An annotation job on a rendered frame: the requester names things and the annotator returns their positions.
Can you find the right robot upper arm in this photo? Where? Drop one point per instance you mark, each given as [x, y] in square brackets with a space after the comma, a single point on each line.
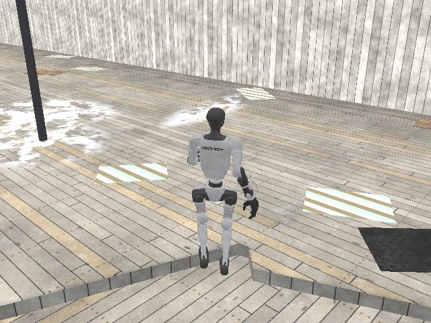
[236, 147]

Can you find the robot right hand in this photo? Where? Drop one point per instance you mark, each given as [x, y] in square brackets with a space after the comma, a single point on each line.
[254, 206]

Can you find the left robot upper arm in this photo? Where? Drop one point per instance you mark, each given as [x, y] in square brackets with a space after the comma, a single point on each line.
[193, 149]

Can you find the robot left forearm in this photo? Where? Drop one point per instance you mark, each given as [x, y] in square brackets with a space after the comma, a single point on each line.
[198, 155]

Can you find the robot right forearm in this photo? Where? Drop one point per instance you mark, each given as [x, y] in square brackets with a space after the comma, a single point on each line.
[243, 181]

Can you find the robot right shin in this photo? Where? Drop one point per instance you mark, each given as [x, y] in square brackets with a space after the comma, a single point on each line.
[226, 241]

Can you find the left robot thigh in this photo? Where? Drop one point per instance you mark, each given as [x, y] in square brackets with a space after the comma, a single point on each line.
[198, 195]

